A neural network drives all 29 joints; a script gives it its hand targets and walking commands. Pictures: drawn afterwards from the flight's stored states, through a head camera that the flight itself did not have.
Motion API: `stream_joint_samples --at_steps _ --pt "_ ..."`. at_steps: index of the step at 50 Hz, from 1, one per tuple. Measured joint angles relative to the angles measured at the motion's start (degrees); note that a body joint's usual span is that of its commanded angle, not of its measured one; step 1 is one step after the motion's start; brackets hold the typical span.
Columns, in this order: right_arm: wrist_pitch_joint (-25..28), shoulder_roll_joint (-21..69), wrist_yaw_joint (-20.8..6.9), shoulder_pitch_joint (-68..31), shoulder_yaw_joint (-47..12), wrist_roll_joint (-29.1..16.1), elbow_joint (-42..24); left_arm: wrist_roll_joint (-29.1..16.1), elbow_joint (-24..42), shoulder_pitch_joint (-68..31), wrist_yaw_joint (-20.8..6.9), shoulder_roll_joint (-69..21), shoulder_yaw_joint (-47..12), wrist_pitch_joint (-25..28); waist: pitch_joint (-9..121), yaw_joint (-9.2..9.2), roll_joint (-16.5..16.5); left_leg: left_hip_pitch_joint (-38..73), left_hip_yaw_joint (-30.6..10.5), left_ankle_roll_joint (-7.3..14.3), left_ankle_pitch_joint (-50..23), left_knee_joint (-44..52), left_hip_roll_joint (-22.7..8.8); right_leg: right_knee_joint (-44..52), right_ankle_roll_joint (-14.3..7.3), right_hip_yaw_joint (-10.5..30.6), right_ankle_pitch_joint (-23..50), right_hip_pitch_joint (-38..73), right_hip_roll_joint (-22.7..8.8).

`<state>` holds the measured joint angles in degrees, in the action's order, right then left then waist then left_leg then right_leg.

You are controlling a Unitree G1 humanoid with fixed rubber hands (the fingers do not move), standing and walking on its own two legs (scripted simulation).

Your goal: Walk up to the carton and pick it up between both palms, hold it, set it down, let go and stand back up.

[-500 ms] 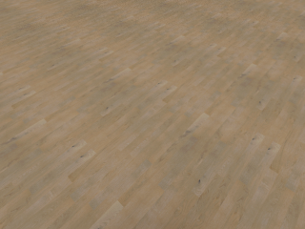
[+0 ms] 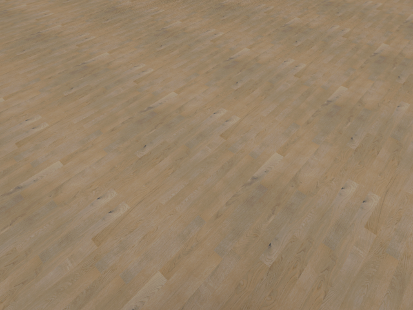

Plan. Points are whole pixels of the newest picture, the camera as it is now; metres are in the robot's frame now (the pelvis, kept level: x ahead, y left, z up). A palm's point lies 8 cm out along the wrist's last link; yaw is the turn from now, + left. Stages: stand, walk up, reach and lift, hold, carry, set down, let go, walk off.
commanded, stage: stand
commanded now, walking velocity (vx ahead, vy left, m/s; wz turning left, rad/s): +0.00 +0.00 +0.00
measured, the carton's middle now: out of the picture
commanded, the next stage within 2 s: walk up in 0.56 s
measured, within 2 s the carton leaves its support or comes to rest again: neither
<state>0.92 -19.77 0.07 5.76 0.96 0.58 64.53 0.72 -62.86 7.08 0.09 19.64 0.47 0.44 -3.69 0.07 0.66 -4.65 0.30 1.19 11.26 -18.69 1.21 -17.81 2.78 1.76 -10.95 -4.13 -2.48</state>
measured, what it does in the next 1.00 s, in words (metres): stands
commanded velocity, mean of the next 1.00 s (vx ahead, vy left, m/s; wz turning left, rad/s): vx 0.00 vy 0.00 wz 0.00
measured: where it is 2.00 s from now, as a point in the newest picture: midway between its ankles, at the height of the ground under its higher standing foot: outside the picture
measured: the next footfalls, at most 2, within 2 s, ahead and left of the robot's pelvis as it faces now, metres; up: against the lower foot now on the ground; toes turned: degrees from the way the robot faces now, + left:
left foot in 1.22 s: -0.05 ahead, +0.17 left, +0.00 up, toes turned +22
right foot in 1.46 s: +0.02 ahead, +0.01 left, +0.00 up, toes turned +36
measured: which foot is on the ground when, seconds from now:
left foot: down 0.00-0.98, up 1.00-1.00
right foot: down 0.00-1.00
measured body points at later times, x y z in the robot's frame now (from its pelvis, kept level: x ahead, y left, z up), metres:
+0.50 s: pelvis +0.00 +0.00 +0.00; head +0.01 +0.00 +0.45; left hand +0.08 +0.30 -0.14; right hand +0.08 -0.30 -0.13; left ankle -0.01 +0.11 -0.75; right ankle -0.01 -0.15 -0.75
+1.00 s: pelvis -0.03 -0.02 -0.02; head +0.04 -0.01 +0.43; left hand +0.06 +0.32 -0.13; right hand +0.10 -0.32 -0.14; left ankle -0.01 +0.11 -0.74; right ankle -0.01 -0.16 -0.75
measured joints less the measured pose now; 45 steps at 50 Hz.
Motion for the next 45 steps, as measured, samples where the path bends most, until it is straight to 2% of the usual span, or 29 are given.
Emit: stream_joint_samples --at_steps 39,42,45 --pt "0.0 0.0 0.0 0.1 0.0 0.0 0.1 0.0 -0.1 0.0 0.0 0.0 0.0 0.0 -0.1 -0.01 0.0 0.1 0.0 -0.2 0.0 0.1 -0.2 0.1 0.0 0.0 0.0 0.1 0.0" --pt "-1.7 -0.1 -1.1 1.7 1.8 0.6 -4.6 -1.1 2.8 -1.7 -0.1 0.6 2.4 -1.3 -1.0 -0.87 0.4 -4.1 -2.0 -0.2 1.1 -4.4 0.7 -5.3 -0.6 -1.7 -2.3 -3.6 -0.6" --pt "-3.5 -0.2 -2.0 2.4 3.0 1.2 -8.8 -1.6 7.0 -3.5 0.4 2.2 4.1 -2.1 -3.1 -1.17 1.4 -8.1 -4.0 -0.6 1.5 -8.1 2.0 -11.8 -2.8 -0.9 -4.5 -8.0 -0.9"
